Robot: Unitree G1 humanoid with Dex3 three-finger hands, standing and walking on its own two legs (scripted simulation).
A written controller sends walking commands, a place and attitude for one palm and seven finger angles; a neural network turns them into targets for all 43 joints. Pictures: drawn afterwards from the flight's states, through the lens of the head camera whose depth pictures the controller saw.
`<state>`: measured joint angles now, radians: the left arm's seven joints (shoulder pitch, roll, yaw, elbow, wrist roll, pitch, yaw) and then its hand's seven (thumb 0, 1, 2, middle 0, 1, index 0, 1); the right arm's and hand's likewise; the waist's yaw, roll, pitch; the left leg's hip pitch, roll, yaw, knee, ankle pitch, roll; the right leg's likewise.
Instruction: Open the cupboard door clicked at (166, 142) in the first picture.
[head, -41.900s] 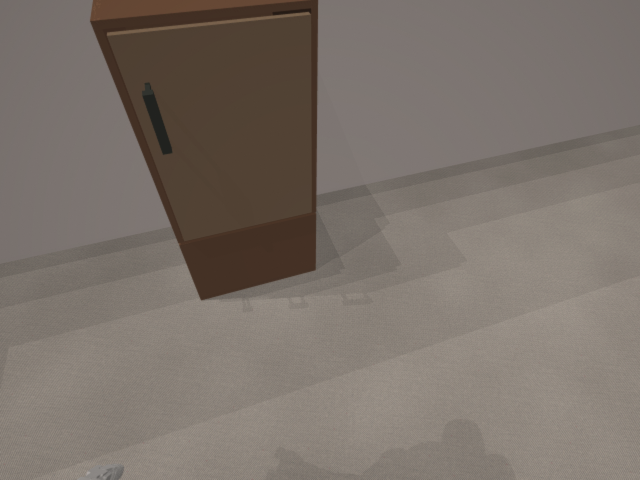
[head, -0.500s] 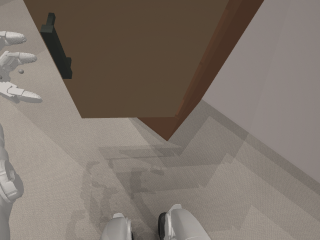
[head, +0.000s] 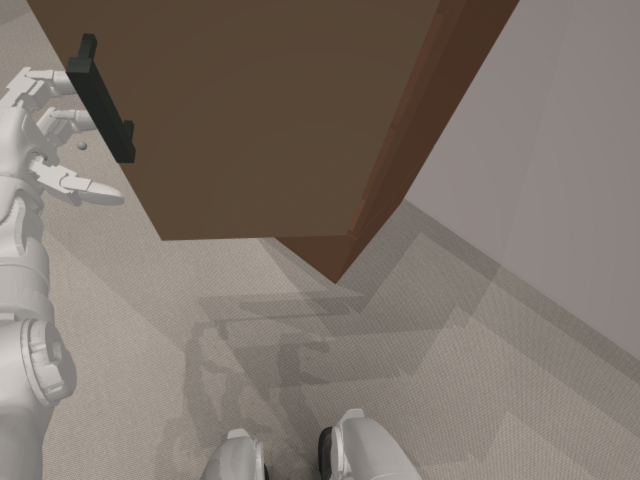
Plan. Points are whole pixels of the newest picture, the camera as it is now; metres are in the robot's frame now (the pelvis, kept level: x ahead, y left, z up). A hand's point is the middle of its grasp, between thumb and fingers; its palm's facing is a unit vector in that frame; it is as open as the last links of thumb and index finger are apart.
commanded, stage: slide the fingers in behind the handle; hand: left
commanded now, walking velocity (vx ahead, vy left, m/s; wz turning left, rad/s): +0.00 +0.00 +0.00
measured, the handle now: (108, 104) +0.55 +0.22 +0.07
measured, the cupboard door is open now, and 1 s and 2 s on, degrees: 43 43 44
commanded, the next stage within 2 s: close the thumb around the handle in 0.94 s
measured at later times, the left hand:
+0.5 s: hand (111, 146) +0.49 +0.21 +0.07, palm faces +0.01 -1.00 -0.02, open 14.0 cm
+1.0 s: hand (108, 149) +0.49 +0.22 +0.07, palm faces +0.02 -1.00 -0.01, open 14.0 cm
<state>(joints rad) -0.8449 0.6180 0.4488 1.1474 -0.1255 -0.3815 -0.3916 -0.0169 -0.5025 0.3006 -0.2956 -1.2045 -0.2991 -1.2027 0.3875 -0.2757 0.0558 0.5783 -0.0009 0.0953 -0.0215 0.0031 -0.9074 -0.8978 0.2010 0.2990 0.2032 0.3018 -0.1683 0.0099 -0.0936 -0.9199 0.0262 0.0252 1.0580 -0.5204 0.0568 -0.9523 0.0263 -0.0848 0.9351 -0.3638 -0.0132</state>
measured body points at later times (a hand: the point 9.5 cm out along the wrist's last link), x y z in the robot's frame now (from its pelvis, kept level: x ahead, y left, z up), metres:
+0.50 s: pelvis +0.01 -0.01 +0.00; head +0.13 +0.02 +0.43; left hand +0.48 +0.27 +0.07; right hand +0.03 -0.28 -0.10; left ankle -0.02 +0.08 -0.67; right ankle +0.04 -0.12 -0.67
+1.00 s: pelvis +0.00 -0.01 +0.00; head +0.13 +0.02 +0.43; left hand +0.48 +0.27 +0.07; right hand +0.01 -0.27 -0.11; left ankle -0.02 +0.08 -0.67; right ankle +0.04 -0.12 -0.67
